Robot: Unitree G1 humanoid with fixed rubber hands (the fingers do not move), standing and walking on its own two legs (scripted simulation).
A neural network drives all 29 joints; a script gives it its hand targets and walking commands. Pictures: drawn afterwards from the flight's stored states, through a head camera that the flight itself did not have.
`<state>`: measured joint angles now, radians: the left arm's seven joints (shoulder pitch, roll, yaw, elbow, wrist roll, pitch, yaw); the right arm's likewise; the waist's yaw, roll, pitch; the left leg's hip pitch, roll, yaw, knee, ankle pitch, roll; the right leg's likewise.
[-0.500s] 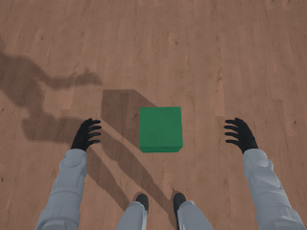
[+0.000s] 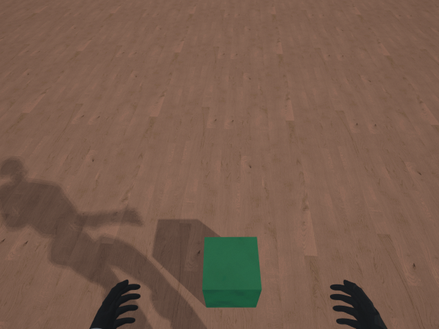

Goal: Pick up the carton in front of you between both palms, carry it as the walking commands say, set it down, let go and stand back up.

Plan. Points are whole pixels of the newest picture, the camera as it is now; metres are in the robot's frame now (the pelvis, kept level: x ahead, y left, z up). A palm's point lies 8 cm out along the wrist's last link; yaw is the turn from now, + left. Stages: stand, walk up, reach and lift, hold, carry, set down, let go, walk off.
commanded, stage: let go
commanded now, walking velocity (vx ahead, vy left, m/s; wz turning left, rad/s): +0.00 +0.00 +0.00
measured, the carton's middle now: (230, 273) +0.45 +0.00 -0.65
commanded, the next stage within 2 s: stand in 0.30 s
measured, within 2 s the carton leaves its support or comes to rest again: neither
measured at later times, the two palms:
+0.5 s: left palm out of the picture +0.15 +0.28 -0.08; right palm out of the picture +0.15 -0.28 -0.08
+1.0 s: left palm out of the picture +0.14 +0.30 -0.10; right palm out of the picture +0.15 -0.29 -0.09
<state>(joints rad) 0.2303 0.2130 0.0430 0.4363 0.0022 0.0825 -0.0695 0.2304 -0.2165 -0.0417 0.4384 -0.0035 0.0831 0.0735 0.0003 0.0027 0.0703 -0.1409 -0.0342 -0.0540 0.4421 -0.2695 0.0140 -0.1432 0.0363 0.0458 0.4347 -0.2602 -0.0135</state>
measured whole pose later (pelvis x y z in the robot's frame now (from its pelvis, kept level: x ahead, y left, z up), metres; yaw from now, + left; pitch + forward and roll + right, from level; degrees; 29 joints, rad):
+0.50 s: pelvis +0.01 +0.00 +0.00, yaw +0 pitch +0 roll +0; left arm 0.20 0.32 0.05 0.63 0.04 0.04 0.01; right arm 0.19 -0.31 -0.05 0.65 -0.04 0.04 -0.01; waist 0.00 0.00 0.02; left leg -0.19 -0.03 -0.05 0.51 -0.31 0.01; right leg -0.19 0.04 0.04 0.50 -0.30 -0.01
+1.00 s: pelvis +0.02 +0.00 +0.00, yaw +0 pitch -1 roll +0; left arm 0.15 0.35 0.02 0.84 0.03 0.00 0.02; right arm 0.14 -0.35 -0.02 0.84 -0.03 0.00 -0.02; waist 0.01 0.00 0.01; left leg -0.14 -0.03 -0.04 0.45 -0.30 0.02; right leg -0.14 0.03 0.04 0.43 -0.28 -0.01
